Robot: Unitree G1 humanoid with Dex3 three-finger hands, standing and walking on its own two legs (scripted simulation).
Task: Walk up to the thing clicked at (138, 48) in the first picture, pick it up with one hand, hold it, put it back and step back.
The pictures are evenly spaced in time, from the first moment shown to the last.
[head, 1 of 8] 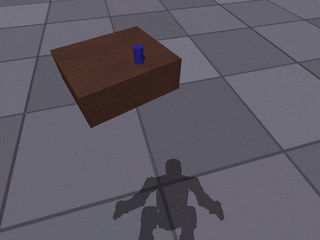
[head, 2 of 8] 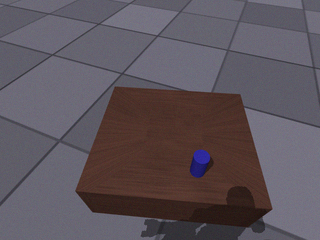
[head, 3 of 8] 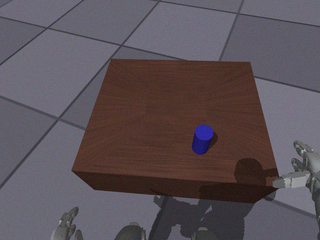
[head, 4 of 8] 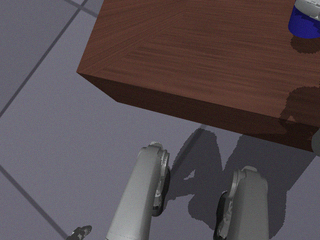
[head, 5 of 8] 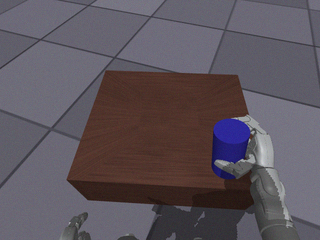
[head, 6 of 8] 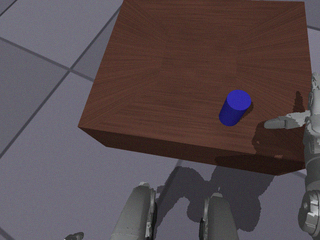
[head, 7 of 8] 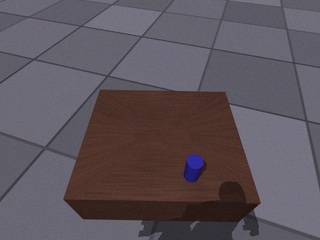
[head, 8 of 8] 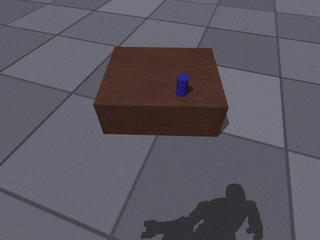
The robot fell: no
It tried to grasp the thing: yes
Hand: right
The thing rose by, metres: 0.38
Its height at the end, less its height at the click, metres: +0.00
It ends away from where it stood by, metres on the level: 0.03
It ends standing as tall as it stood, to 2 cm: yes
